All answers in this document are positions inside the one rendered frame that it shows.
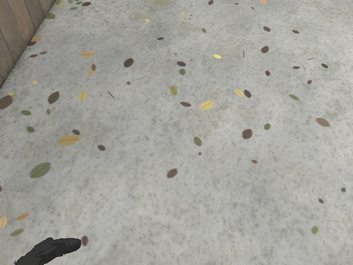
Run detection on robot left hand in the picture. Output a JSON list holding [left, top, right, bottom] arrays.
[[14, 237, 81, 265]]

